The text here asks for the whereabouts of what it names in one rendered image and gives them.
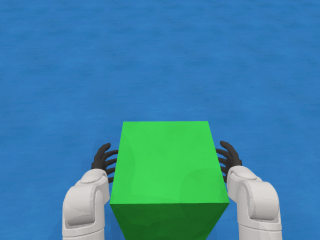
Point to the right robot hand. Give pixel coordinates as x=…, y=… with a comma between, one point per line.
x=232, y=158

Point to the robot left forearm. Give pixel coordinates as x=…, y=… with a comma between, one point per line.
x=83, y=214

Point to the robot right forearm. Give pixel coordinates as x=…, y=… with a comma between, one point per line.
x=258, y=207

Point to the carton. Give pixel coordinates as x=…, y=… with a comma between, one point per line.
x=168, y=183

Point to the left robot hand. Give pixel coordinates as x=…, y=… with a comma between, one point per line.
x=100, y=163

